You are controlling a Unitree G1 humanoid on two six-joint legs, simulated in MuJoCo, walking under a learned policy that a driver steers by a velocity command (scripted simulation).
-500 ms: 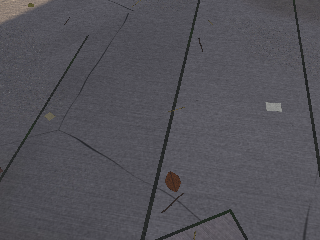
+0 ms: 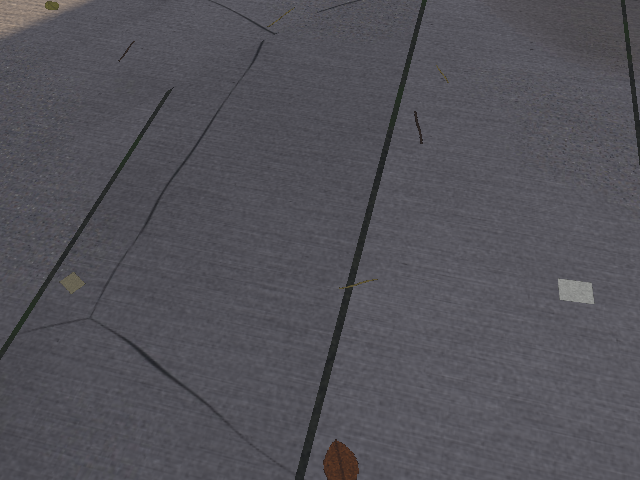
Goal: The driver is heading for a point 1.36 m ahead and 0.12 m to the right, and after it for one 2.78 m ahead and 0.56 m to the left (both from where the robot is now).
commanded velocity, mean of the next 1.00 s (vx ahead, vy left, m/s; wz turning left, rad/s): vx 0.50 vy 0.00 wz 0.00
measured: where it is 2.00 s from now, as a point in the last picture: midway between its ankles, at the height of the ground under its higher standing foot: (343, 223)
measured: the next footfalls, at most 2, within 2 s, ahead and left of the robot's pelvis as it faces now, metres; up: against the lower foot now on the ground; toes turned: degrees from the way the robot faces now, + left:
right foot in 0.50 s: +0.44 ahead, -0.12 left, +0.00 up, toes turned -3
left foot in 1.04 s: +0.74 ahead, +0.06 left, +0.00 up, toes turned +5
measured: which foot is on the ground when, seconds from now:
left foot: down 0.00-0.52, up 0.54-1.00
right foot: up 0.00-0.48, down 0.50-1.00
